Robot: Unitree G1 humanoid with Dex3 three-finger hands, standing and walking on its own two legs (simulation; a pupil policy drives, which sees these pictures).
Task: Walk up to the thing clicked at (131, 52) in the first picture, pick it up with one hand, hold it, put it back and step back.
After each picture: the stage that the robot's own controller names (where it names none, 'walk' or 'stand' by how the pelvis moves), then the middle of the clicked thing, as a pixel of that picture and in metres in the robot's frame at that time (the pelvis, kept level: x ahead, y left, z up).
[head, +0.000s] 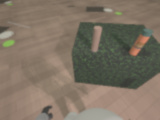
stand; (139, 43) +0.71 -0.41 +0.05
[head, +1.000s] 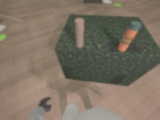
rise first; (127, 38) +0.66 -0.26 +0.08
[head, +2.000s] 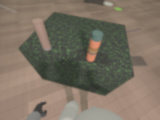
rise first; (93, 48) +0.51 +0.04 +0.08
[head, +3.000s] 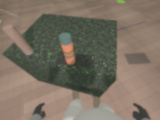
rise first; (68, 51) +0.43 +0.20 +0.09
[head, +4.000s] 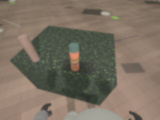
stand; (74, 58) +0.44 +0.16 +0.05
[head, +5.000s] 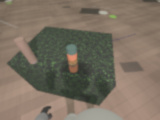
stand; (72, 60) +0.43 +0.16 +0.04
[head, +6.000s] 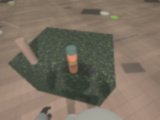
stand; (72, 60) +0.43 +0.16 +0.04
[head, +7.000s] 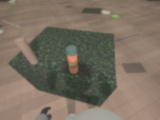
stand; (72, 61) +0.42 +0.16 +0.04
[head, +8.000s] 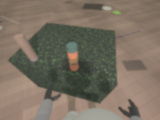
rise first; (73, 58) +0.43 +0.16 +0.05
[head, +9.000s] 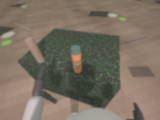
go down; (76, 60) +0.43 +0.16 +0.05
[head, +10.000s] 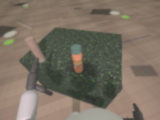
go down; (77, 60) +0.43 +0.15 +0.06
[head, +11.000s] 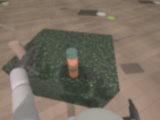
go down; (72, 64) +0.39 +0.14 +0.06
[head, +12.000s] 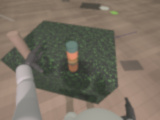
close in; (72, 58) +0.42 +0.14 +0.07
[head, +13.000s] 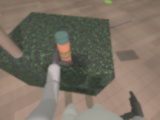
close; (64, 51) +0.44 +0.17 +0.11
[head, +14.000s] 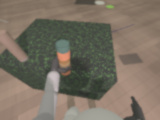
lift; (64, 60) +0.38 +0.17 +0.11
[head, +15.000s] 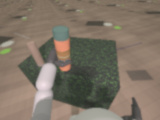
lift; (63, 51) +0.31 +0.17 +0.27
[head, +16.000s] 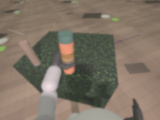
hold; (67, 55) +0.34 +0.15 +0.22
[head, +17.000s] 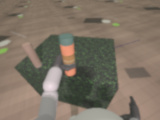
hold; (68, 56) +0.33 +0.15 +0.22
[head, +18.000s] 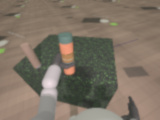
crouch; (67, 55) +0.35 +0.16 +0.21
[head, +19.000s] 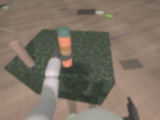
lower; (65, 48) +0.42 +0.17 +0.19
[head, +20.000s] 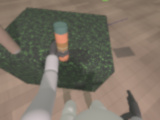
lower; (62, 44) +0.48 +0.17 +0.12
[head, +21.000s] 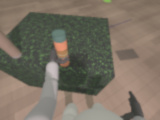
lower; (62, 50) +0.44 +0.18 +0.11
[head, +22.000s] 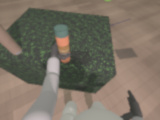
lower; (63, 46) +0.46 +0.17 +0.12
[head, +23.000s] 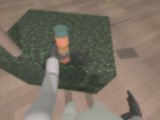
lower; (63, 46) +0.46 +0.17 +0.12
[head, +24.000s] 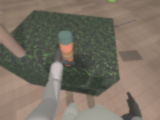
open; (67, 51) +0.43 +0.16 +0.11
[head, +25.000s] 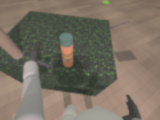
sink last; (67, 52) +0.43 +0.15 +0.10
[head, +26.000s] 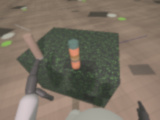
stand; (74, 55) +0.46 +0.17 +0.09
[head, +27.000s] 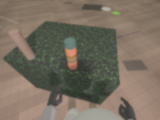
stand; (71, 55) +0.43 +0.16 +0.10
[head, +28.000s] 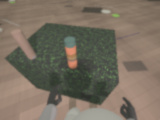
stand; (71, 54) +0.44 +0.16 +0.10
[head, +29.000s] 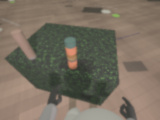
stand; (71, 55) +0.44 +0.16 +0.10
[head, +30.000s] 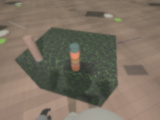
stand; (75, 58) +0.46 +0.15 +0.05
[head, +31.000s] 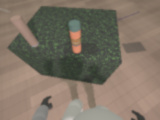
walk; (75, 39) +0.54 +0.14 +0.08
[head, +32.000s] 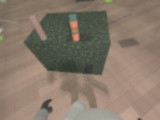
walk; (74, 28) +0.78 +0.22 +0.06
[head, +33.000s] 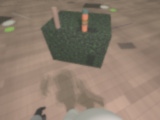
stand; (84, 21) +1.06 +0.15 +0.06
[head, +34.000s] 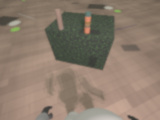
stand; (87, 23) +1.06 +0.12 +0.05
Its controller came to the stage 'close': yes
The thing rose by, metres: 0.20
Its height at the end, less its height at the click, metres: +0.00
